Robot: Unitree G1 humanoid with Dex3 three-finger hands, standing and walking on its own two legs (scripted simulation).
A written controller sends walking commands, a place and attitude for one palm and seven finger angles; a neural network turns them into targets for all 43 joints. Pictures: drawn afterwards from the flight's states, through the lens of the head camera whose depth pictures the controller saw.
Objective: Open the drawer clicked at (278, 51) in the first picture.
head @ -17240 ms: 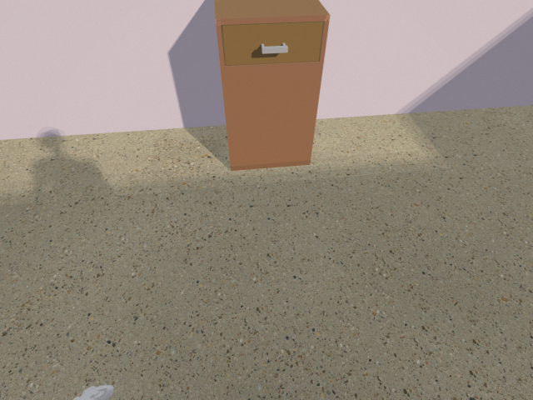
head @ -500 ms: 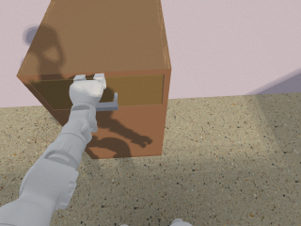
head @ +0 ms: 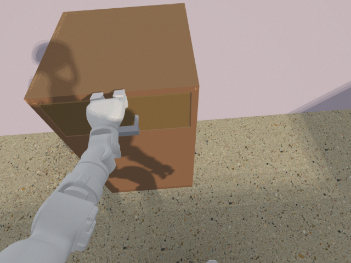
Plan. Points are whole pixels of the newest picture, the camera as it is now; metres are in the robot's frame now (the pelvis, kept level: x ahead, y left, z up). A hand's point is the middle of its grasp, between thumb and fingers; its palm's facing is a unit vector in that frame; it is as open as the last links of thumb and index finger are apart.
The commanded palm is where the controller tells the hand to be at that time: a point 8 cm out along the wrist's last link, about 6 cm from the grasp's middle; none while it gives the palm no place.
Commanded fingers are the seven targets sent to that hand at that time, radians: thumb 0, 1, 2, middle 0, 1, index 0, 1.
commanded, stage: move the hooked fingers above the handle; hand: left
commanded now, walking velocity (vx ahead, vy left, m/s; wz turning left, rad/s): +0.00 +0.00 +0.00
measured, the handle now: (121, 125) +0.50 +0.15 -0.05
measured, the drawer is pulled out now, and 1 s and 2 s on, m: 0.00 0.00 0.00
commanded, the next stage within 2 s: lower the fingers behind the handle in 0.72 s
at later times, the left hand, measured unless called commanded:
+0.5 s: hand (117, 122) +0.46 +0.14 +0.02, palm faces +0.06 +0.01 -1.00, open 13.7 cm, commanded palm +0.43 +0.15 +0.06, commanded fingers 0.00 -0.50 0.30 -0.30 -1.20 -0.30 -1.20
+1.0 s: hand (106, 135) +0.44 +0.17 +0.00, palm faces -0.03 +0.01 -1.00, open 13.8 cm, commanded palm +0.42 +0.16 +0.05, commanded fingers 0.00 -0.50 0.30 -0.30 -1.20 -0.30 -1.20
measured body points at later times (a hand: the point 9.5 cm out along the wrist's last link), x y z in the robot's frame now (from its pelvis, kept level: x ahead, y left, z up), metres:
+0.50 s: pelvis -0.01 +0.00 -0.01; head +0.07 -0.02 +0.44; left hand +0.45 +0.13 +0.08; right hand +0.04 -0.26 -0.15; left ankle -0.03 +0.10 -0.71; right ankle -0.01 -0.10 -0.71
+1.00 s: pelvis -0.01 +0.00 -0.01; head +0.08 -0.02 +0.43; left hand +0.44 +0.17 +0.05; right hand +0.03 -0.27 -0.15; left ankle -0.03 +0.10 -0.71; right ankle -0.01 -0.10 -0.71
